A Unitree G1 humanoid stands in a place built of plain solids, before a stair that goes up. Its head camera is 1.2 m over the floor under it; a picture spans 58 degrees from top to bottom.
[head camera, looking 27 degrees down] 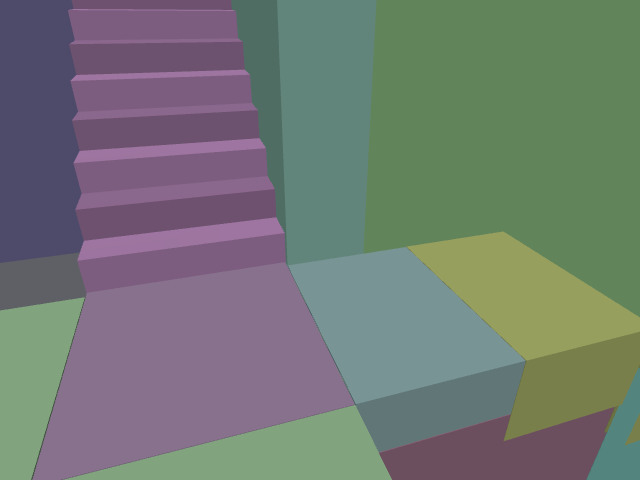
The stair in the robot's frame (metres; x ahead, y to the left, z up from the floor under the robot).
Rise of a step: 0.18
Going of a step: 0.20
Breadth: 1.11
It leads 17 degrees to the left of straight ahead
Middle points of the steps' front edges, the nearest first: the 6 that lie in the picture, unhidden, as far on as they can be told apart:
1.95 0.62 0.18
2.14 0.68 0.36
2.34 0.75 0.54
2.53 0.81 0.71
2.73 0.87 0.89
2.92 0.93 1.07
